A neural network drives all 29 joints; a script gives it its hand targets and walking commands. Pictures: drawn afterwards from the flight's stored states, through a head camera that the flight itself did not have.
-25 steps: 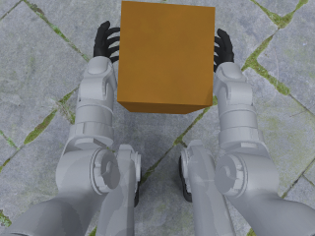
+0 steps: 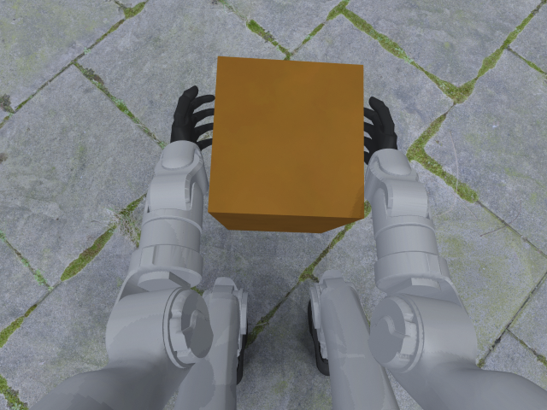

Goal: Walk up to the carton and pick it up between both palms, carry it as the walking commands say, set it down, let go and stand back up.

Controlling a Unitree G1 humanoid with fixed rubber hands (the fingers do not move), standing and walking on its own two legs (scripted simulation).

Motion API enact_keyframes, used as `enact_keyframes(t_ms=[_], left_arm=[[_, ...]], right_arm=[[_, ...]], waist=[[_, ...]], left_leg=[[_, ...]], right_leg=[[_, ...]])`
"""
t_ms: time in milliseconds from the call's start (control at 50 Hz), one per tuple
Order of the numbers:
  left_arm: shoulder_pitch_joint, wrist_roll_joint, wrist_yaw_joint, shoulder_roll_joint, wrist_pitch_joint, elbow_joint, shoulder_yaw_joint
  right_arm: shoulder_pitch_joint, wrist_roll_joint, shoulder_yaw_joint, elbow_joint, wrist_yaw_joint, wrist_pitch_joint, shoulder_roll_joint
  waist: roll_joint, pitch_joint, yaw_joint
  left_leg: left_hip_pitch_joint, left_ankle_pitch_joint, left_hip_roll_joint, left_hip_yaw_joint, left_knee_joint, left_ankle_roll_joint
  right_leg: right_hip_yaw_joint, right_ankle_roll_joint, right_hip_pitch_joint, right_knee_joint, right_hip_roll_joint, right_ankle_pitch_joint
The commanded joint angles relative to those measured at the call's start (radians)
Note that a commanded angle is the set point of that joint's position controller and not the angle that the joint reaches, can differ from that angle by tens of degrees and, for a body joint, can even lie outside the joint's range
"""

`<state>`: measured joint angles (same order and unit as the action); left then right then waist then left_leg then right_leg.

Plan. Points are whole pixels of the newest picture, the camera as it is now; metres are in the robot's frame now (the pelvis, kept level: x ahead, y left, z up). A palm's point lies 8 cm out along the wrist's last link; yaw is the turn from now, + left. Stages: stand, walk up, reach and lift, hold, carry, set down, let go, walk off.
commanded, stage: reach and lift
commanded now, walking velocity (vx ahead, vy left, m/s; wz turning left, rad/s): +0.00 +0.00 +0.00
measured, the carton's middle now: (281, 165) +0.46 -0.01 -0.12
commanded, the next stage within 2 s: none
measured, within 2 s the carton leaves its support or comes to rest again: neither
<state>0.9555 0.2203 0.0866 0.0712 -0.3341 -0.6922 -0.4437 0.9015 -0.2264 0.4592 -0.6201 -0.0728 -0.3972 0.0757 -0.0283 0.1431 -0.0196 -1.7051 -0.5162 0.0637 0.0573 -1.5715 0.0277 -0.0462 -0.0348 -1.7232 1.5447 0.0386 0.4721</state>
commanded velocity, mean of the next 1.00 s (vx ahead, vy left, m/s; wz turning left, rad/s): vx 0.00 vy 0.00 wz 0.00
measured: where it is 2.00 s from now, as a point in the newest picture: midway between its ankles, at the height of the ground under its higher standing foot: (279, 353)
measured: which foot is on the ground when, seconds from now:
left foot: down 0.00-1.00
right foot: down 0.00-1.00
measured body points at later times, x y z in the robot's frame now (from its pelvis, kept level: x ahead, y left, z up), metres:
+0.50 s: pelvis +0.02 +0.00 +0.06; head +0.20 -0.01 +0.48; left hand +0.46 +0.12 +0.02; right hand +0.44 -0.16 +0.01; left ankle +0.08 +0.12 -0.53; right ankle +0.10 -0.13 -0.53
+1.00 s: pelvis +0.04 +0.00 +0.13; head +0.18 +0.00 +0.55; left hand +0.44 +0.12 +0.09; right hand +0.42 -0.15 +0.08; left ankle +0.08 +0.12 -0.53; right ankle +0.10 -0.13 -0.53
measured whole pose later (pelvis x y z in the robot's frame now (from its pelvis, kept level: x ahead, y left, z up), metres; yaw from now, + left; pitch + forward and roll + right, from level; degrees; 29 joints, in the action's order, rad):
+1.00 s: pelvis +0.04 +0.00 +0.13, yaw +0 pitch +23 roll +0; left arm 0.63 0.24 0.07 0.16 -0.29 -0.62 -0.41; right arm 0.59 -0.24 0.41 -0.56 -0.05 -0.35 0.15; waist -0.03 0.11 -0.03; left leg -1.06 -0.41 0.05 0.07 -1.07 0.01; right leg -0.05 -0.02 -1.08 1.05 0.02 0.38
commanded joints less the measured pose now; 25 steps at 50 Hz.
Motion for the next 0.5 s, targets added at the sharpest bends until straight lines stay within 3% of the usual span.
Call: enact_keyframes(t_ms=[0, 480], left_arm=[[0.592, -0.138, -0.233, 1.121, -0.004, -0.075, 0.536], [0.384, -0.120, -0.232, 1.153, 0.026, -0.053, 0.574]], right_arm=[[0.737, 0.162, -0.575, 0.014, 0.232, 0.052, 1.055], [0.524, 0.155, -0.612, 0.019, 0.235, 0.083, 1.097]], waist=[[0.007, 0.964, -0.020], [0.006, 0.824, -0.025]], left_leg=[[0.497, 0.228, 0.132, -0.069, 0.199, 0.008], [0.700, 0.275, 0.122, -0.029, 0.398, -0.002]], right_leg=[[0.088, -0.002, 0.615, -0.163, 0.141, -0.258], [0.050, 0.009, 0.842, -0.364, 0.134, -0.317]])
